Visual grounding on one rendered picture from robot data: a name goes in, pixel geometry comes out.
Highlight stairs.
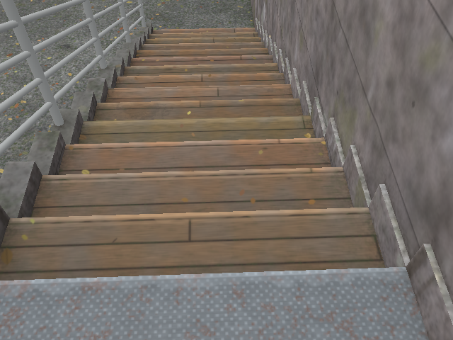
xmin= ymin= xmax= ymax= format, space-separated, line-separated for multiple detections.
xmin=0 ymin=28 xmax=386 ymax=281

